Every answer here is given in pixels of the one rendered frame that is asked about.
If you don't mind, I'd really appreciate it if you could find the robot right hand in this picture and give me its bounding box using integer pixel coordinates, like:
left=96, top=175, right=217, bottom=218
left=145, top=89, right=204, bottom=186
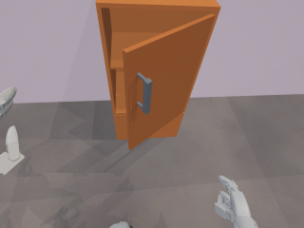
left=215, top=175, right=252, bottom=222

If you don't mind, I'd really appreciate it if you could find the cupboard door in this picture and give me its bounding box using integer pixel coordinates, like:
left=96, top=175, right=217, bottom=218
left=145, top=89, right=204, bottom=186
left=123, top=13, right=216, bottom=150

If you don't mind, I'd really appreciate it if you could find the handle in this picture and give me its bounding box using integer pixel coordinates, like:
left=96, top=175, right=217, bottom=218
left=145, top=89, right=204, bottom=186
left=137, top=72, right=153, bottom=115

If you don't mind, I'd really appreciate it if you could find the robot left hand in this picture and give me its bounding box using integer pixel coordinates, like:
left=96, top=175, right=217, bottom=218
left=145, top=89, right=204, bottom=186
left=0, top=85, right=25, bottom=176

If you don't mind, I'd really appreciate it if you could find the right robot forearm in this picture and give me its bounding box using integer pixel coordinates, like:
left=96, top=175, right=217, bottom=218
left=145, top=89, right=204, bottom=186
left=233, top=216, right=258, bottom=228

